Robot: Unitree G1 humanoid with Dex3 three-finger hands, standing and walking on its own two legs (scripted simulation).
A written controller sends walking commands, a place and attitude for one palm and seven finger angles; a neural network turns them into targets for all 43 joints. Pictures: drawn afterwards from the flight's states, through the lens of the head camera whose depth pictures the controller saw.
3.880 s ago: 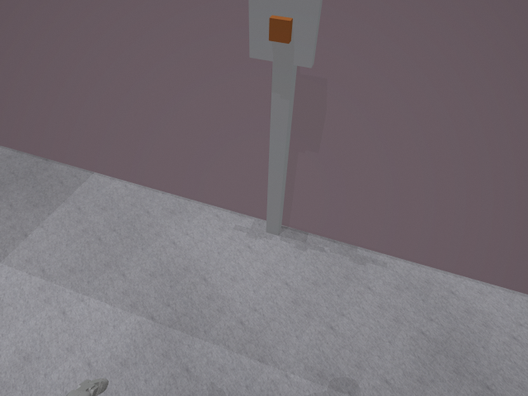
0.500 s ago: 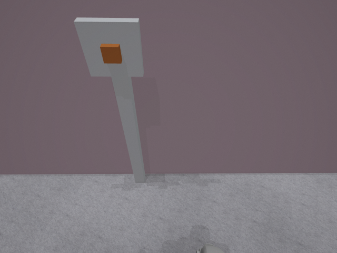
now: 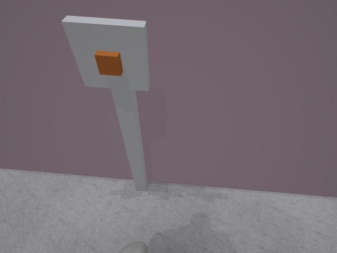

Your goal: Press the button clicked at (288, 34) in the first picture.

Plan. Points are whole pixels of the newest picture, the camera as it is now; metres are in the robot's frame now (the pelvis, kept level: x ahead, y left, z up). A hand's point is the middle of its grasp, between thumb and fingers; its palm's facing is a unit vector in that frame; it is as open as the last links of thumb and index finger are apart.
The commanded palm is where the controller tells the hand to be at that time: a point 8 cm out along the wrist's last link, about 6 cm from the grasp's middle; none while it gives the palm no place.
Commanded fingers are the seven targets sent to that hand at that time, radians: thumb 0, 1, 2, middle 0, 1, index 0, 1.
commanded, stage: come to a stop and stand still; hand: left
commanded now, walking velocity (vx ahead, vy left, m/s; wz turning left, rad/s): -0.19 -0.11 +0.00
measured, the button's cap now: (109, 62) +0.50 +0.19 +0.17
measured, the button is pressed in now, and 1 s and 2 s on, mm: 0 0 0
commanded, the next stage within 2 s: look again from close up in 1.54 s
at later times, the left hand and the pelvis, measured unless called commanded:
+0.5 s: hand out of the picture -0.04 +0.23 -0.17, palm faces +0.01 -0.98 -0.21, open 7.4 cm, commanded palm none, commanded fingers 0.00 0.90 0.90 -0.20 -0.30 -0.20 -0.30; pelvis -0.05 +0.03 +0.01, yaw -2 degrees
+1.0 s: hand out of the picture -0.17 +0.17 -0.15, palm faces +0.12 -0.98 -0.14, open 7.4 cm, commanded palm none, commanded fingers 0.00 0.90 0.90 -0.20 -0.30 -0.20 -0.30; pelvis -0.10 +0.04 +0.02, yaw +0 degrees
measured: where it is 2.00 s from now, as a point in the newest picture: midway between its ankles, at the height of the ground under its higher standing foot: outside the picture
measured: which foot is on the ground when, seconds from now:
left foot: up 0.00-0.02, down 0.04-0.58, up 0.60-1.00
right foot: down 0.00-0.06, up 0.08-0.58, down 0.60-1.00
